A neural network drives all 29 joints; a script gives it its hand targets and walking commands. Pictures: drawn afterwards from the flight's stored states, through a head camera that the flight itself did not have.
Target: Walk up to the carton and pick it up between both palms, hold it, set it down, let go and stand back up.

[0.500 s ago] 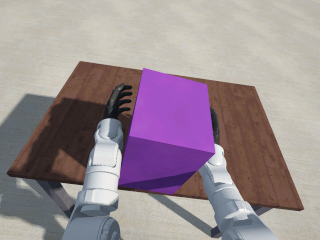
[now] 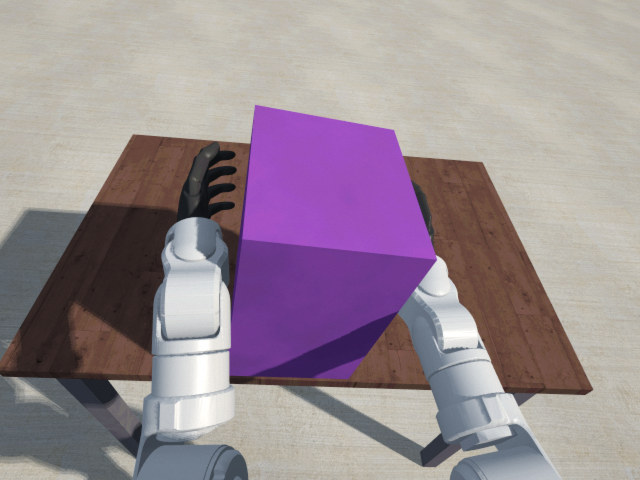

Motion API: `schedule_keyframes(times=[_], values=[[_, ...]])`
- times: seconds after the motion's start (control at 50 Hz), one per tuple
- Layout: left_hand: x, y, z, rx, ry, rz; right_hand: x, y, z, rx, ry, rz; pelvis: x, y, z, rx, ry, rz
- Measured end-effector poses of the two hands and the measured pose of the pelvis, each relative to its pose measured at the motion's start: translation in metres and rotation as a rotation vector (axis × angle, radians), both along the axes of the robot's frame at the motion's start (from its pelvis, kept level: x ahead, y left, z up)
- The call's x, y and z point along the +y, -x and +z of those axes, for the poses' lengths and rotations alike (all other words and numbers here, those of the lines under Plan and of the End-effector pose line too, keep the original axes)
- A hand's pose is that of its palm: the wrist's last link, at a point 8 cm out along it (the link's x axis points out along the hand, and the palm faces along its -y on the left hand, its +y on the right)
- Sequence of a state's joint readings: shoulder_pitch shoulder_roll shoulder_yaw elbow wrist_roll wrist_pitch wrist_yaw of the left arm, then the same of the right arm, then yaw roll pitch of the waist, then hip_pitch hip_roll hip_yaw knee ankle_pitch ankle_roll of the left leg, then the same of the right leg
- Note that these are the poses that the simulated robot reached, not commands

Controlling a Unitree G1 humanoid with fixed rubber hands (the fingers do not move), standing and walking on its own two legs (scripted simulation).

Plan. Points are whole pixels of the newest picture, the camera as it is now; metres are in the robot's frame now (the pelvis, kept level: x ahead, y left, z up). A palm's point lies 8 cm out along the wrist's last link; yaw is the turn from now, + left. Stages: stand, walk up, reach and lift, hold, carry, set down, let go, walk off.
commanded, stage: reach and lift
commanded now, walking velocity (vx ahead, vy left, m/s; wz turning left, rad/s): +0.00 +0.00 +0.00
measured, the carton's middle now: (306, 256) +0.36 +0.00 +0.11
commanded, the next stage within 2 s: hold in 1.14 s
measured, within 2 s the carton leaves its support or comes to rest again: neither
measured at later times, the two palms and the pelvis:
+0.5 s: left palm (192, 188) +0.36 +0.12 +0.21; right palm (423, 217) +0.36 -0.13 +0.17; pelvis -0.01 -0.01 +0.00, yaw +1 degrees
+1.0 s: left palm (177, 157) +0.38 +0.14 +0.24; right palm (420, 180) +0.38 -0.12 +0.21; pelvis +0.00 -0.01 +0.00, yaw +2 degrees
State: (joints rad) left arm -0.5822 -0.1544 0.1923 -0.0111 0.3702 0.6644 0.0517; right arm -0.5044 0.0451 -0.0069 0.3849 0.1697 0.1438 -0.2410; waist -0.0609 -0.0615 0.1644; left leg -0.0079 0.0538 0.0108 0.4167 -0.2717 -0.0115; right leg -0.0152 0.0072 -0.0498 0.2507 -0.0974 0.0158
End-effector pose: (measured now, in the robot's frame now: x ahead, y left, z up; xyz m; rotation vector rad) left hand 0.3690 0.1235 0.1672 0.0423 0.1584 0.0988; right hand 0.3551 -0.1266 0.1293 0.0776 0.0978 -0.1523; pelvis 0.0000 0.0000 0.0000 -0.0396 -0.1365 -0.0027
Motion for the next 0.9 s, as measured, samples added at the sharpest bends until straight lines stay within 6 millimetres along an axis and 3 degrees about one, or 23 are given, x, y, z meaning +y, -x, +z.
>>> schedule_keyframes(times=[0.2, 0.34, 0.54, 0.7, 0.9], values=[[-0.001, 0.001, 0.038, -0.038, -0.004, 0.023, -0.002, -0.006, 0.043, -0.041, 0.030, 0.024, -0.004, 0.004, 0.000, -0.003, -0.006, 0.015], [-0.002, 0.003, 0.049, -0.013, -0.028, 0.021, -0.002, -0.006, 0.048, -0.016, 0.010, 0.032, -0.005, 0.006, 0.000, -0.028, -0.011, 0.018], [0.001, 0.005, 0.042, 0.020, -0.014, 0.029, 0.000, -0.005, 0.045, 0.013, 0.019, 0.039, -0.009, 0.016, 0.000, -0.015, -0.015, 0.026], [0.001, -0.002, 0.054, 0.009, 0.009, 0.028, 0.000, -0.011, 0.062, 0.001, 0.018, 0.033, -0.012, 0.018, 0.000, 0.016, -0.015, 0.030], [0.007, -0.010, 0.072, 0.005, -0.011, 0.038, 0.006, -0.023, 0.082, 0.001, 0.023, 0.046, -0.010, 0.006, 0.001, 0.006, -0.010, 0.038]])
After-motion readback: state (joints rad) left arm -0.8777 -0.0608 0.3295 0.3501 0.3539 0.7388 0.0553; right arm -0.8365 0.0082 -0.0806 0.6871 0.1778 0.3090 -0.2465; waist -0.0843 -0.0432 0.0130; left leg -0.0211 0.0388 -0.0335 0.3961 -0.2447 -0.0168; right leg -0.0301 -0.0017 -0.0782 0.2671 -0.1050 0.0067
